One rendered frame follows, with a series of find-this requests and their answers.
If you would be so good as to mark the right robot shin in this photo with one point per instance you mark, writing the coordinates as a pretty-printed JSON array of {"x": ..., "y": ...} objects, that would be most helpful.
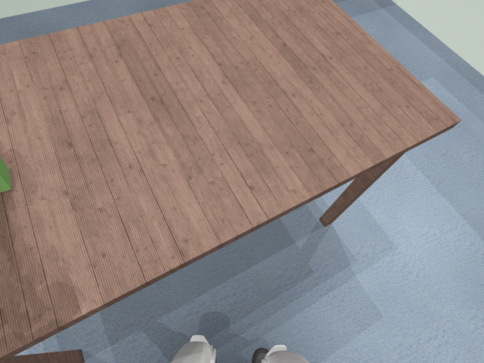
[{"x": 277, "y": 348}]

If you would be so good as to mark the left robot thigh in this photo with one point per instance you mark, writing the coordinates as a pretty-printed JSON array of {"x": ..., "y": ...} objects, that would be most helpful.
[{"x": 195, "y": 352}]

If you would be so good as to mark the table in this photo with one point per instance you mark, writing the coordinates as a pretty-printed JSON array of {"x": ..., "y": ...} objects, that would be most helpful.
[{"x": 141, "y": 144}]

